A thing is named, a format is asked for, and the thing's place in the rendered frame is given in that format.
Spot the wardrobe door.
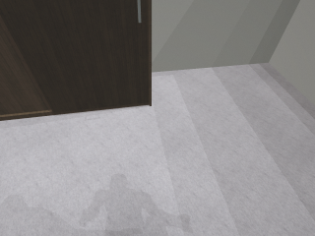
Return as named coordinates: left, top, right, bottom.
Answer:
left=0, top=0, right=150, bottom=113
left=0, top=16, right=51, bottom=115

